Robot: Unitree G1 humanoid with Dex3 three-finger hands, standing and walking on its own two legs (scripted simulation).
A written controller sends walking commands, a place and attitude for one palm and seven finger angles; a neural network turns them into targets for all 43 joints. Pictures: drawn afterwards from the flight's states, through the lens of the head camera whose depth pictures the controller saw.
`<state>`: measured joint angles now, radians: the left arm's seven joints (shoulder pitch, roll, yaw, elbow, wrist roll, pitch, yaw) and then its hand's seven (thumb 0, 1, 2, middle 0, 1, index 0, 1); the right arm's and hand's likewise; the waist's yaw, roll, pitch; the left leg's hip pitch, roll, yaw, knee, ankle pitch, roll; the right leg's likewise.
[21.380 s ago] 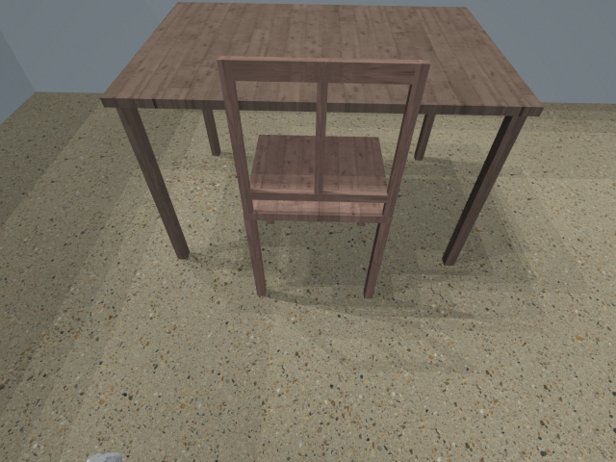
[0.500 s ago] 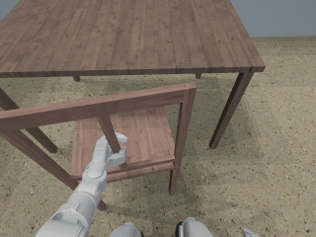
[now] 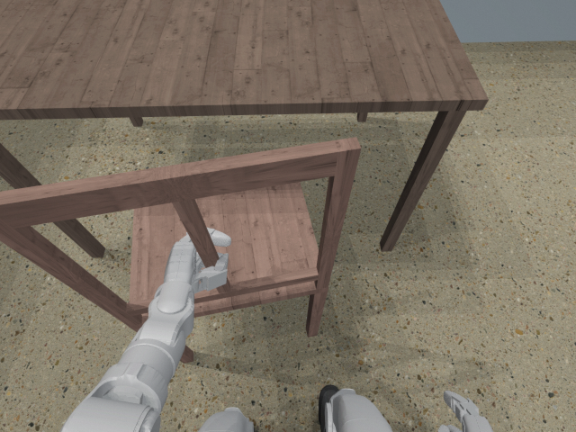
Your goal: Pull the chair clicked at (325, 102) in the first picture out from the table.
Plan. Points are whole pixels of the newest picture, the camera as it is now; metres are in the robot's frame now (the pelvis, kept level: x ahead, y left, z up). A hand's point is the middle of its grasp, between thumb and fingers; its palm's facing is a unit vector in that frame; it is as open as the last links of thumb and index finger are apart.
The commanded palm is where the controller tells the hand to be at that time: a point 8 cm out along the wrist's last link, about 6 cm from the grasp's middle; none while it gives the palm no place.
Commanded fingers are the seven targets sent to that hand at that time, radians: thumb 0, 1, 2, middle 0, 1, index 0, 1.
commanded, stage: step backward, pulling the chair out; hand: left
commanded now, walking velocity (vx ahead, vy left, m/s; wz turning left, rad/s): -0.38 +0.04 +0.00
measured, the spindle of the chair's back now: (208, 253) +0.38 +0.13 -0.05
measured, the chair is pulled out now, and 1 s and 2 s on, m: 0.18 0.29 0.45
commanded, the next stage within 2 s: none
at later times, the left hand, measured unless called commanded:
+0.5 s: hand (214, 295) +0.31 +0.11 -0.06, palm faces -0.05 -0.98 -0.17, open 5.3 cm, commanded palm +0.29 +0.16 -0.05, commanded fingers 0.00 0.90 0.90 -0.50 -1.45 -0.50 -1.45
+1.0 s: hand (206, 341) +0.25 +0.12 -0.06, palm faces -0.09 -0.98 -0.18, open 5.3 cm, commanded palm +0.23 +0.17 -0.05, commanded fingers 0.00 0.90 0.90 -0.50 -1.45 -0.50 -1.45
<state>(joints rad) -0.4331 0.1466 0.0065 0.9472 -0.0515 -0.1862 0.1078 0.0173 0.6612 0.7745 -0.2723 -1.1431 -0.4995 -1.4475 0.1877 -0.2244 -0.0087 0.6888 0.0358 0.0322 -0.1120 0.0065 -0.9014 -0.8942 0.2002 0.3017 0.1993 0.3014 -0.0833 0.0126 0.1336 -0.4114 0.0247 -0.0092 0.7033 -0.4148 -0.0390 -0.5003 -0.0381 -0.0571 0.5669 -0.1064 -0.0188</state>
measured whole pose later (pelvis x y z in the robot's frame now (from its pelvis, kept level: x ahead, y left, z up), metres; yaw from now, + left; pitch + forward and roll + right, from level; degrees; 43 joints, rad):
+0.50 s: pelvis -0.04 +0.01 +0.00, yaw +1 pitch +3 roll -1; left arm -0.45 0.14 0.00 0.97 -0.03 -0.19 0.11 0.02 0.66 0.77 -0.26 -1.15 -0.50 -1.45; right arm 0.19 -0.26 -0.01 0.72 0.03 0.02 -0.12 0.01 -0.90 -0.89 0.20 0.30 0.20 0.30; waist -0.10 0.03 0.12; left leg -0.38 0.02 -0.04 0.65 -0.35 -0.03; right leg -0.47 -0.04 -0.06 0.54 -0.12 0.00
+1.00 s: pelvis -0.10 +0.02 +0.00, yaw -2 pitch +1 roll -1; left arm -0.38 0.16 -0.02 0.90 -0.03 -0.19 0.11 0.02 0.67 0.76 -0.25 -1.17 -0.50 -1.45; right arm 0.20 -0.25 0.00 0.69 0.02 0.04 -0.13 0.01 -0.90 -0.89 0.20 0.30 0.20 0.30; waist -0.08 0.00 0.13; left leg -0.42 0.03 -0.01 0.60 -0.18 -0.01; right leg -0.44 -0.02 -0.03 0.57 -0.19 0.01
